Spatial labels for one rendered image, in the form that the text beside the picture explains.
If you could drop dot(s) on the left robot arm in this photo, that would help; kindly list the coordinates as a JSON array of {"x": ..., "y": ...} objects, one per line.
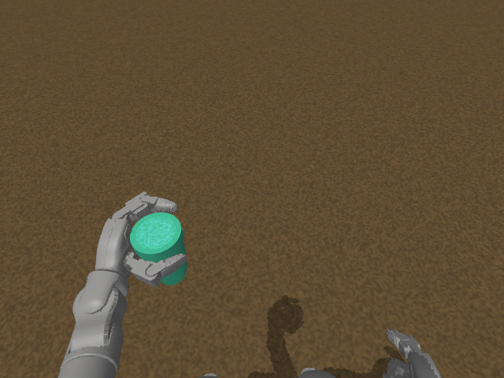
[{"x": 95, "y": 346}]

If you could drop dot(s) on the left robot hand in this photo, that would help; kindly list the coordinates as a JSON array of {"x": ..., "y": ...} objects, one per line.
[{"x": 115, "y": 251}]

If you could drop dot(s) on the cup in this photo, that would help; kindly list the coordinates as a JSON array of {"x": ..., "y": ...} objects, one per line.
[{"x": 156, "y": 237}]

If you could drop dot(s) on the right robot hand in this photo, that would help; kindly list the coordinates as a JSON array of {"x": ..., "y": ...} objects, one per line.
[{"x": 420, "y": 364}]

